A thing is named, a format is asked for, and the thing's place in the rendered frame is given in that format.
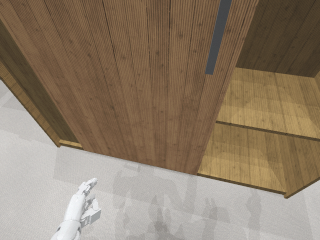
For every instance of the wardrobe door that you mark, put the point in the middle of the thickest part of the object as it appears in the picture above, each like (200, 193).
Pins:
(17, 65)
(128, 76)

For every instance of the left robot forearm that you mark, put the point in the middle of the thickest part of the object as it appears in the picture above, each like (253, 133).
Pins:
(68, 230)

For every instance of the handle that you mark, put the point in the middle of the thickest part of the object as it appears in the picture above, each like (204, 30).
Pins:
(221, 20)

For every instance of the robot left hand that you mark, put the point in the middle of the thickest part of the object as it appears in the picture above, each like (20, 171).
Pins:
(77, 208)

